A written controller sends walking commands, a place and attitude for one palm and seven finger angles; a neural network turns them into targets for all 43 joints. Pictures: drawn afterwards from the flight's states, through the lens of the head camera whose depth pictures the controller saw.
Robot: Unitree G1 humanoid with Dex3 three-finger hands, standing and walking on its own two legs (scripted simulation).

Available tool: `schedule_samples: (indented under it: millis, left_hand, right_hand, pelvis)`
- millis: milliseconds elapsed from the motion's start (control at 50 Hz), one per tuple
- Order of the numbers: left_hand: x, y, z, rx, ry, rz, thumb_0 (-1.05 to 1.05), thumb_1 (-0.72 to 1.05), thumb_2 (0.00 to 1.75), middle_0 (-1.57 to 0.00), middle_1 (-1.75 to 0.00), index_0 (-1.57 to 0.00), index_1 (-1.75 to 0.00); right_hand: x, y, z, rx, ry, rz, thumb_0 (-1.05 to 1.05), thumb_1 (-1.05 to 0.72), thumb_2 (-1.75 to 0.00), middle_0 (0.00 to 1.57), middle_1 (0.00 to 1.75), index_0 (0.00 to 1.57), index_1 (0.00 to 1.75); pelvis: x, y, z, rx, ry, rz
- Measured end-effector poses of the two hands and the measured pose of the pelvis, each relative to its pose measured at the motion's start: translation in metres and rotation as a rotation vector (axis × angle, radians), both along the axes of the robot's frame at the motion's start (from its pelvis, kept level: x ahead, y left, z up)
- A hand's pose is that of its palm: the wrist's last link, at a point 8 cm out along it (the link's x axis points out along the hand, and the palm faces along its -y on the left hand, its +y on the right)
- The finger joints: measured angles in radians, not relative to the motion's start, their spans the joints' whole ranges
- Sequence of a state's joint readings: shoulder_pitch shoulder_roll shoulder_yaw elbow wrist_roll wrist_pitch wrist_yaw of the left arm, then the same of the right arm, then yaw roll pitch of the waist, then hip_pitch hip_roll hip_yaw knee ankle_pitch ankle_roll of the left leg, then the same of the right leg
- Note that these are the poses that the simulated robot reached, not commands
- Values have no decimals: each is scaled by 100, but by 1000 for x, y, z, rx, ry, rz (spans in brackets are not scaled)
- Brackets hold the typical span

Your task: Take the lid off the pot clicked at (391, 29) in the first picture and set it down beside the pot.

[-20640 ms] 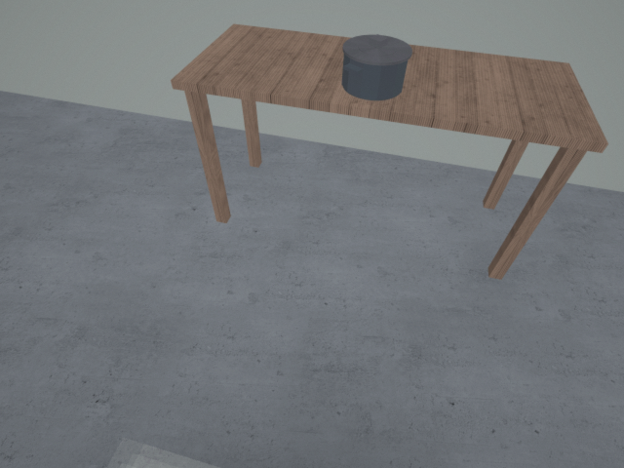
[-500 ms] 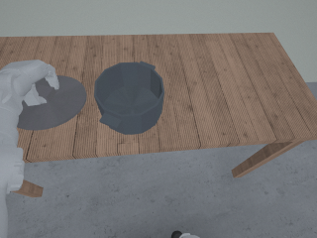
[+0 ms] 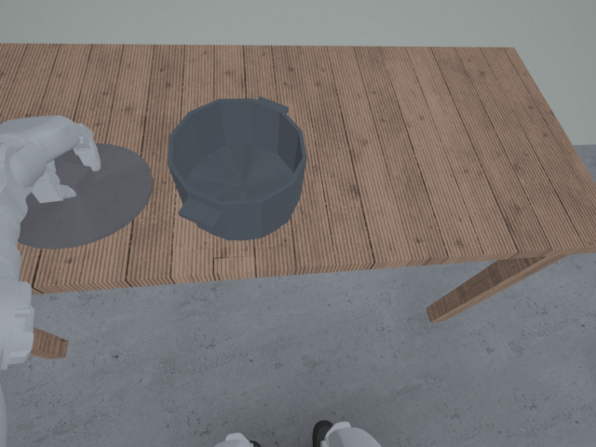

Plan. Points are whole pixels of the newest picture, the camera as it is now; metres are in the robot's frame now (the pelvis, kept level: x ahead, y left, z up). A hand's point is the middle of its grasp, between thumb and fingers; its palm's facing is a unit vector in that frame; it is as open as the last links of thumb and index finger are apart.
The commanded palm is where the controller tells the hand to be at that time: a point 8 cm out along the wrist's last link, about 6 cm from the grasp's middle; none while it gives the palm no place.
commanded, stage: lower the lid onto the table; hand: left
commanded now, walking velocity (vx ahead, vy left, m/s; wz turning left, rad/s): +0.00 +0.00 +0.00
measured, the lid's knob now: (72, 178) +0.50 +0.29 +0.00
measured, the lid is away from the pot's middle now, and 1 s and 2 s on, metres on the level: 0.24 0.25 0.25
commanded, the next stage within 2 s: open the fingers wide in 0.42 s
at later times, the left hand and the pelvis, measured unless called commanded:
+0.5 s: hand (62, 180) +0.49 +0.30 +0.00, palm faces -0.47 -0.08 -0.88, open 7.7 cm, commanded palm +0.50 +0.29 +0.05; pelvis +0.00 +0.01 -0.01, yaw -1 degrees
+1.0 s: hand (58, 190) +0.47 +0.30 +0.00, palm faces -0.45 -0.08 -0.89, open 7.7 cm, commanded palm +0.50 +0.28 +0.05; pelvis -0.01 +0.02 -0.02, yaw +0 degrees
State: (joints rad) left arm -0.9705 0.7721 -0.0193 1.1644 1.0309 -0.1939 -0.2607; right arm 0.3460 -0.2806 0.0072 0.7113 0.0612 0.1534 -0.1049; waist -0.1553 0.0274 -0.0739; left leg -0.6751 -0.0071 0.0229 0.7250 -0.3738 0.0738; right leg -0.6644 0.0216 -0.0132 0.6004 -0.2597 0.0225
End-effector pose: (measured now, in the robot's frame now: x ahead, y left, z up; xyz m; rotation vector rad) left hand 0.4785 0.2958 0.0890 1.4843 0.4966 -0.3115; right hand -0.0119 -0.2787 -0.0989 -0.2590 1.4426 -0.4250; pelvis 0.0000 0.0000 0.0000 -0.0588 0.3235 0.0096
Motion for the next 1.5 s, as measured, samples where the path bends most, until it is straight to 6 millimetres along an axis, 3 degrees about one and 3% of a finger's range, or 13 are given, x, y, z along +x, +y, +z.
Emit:
schedule_samples:
  millis: [520, 780, 1080, 1500]
  left_hand:
    - [16, 8, -29, -5, -19, 13, 0, 28, 74, -83, -102, -61, -92]
    - [2, 14, -35, -20, -37, 14, 1, 33, 75, -81, -104, -56, -92]
    - [-1, 10, -30, -4, -37, 23, 1, 31, 72, -64, -100, -53, -95]
    - [5, 4, -31, -2, -27, 22, 0, 6, 60, -37, -91, -36, -91]
  right_hand:
    - [-39, 26, -9, 22, 110, -50, 0, -90, -90, 20, 30, 21, 30]
    - [-25, 29, -13, 36, 73, -36, 0, -91, -90, 20, 30, 21, 30]
    - [-23, 30, -18, 46, 56, -22, 0, -91, -90, 20, 30, 21, 30]
    - [-43, 26, -15, 40, 93, -57, 0, -91, -90, 20, 30, 21, 30]
  pelvis:
    - [-5, 14, -15, -24, 66, -5]
    - [-9, 18, -18, -29, 56, -3]
    - [-14, 20, -20, -30, 51, 3]
    - [-14, 13, -20, -25, 57, -7]
